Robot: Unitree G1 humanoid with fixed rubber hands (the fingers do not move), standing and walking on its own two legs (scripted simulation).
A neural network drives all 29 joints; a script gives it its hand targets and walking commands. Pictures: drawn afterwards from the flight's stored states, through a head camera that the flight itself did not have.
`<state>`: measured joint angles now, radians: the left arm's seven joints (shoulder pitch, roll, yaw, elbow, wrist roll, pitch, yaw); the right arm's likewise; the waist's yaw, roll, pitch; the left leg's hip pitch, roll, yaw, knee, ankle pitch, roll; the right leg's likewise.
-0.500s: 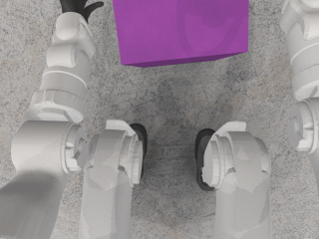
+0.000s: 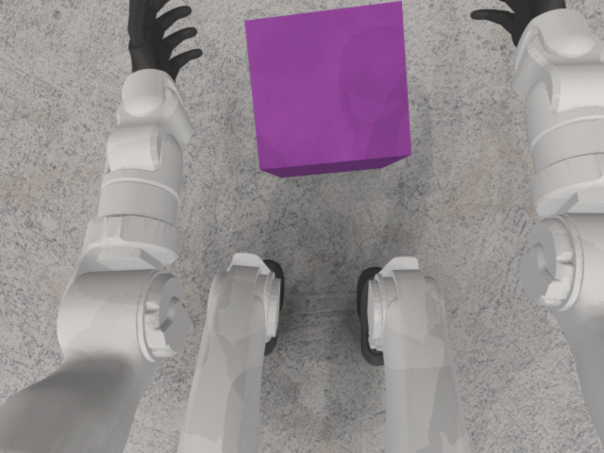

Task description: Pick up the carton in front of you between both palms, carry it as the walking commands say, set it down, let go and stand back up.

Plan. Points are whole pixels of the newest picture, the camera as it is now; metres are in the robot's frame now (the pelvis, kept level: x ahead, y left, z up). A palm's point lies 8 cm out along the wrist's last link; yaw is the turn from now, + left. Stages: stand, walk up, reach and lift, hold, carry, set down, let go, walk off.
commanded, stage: set down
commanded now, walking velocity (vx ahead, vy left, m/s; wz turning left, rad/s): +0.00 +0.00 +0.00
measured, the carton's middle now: (327, 109) +0.53 -0.01 -0.36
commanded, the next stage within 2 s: let go in 0.46 s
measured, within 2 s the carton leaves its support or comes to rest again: neither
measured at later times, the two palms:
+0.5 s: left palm (40, 2) +0.52 +0.17 +0.04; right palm out of the picture +0.56 -0.23 +0.04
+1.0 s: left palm out of the picture +0.40 +0.22 +0.15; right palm out of the picture +0.41 -0.23 +0.15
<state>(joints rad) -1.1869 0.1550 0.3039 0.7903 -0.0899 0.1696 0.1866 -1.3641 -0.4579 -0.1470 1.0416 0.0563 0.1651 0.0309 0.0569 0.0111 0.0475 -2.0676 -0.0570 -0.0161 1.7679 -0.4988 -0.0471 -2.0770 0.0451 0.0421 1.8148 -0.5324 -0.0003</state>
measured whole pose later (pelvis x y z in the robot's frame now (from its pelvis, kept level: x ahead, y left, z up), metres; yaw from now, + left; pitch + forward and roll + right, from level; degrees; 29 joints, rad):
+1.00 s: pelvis +0.09 +0.01 +0.25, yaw -3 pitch +29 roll +0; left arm -0.26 0.17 0.14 0.56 0.02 0.05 -0.05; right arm -0.37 -0.22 -0.19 0.64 -0.05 0.05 0.03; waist 0.04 0.02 -0.08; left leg -0.97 -0.03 -0.04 0.76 -0.30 0.00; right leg -0.96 0.04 0.07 0.77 -0.31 0.01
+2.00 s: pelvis +0.12 +0.01 +0.29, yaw -2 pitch -1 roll +0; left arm 0.20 0.30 0.05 0.59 0.04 0.07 0.01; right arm 0.21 -0.29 -0.04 0.62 -0.04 0.04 0.00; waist 0.00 -0.01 0.02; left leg -0.20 -0.02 -0.05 0.53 -0.31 0.00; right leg -0.18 0.02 0.05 0.51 -0.31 0.00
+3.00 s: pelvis +0.12 +0.01 +0.30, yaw -3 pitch -2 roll +0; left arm 0.15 0.37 0.01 0.95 0.03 -0.01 0.02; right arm 0.15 -0.37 -0.01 0.94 -0.02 -0.01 -0.02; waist 0.00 -0.01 0.02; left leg -0.12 -0.02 -0.04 0.39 -0.23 0.01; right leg -0.10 0.01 0.05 0.38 -0.24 0.01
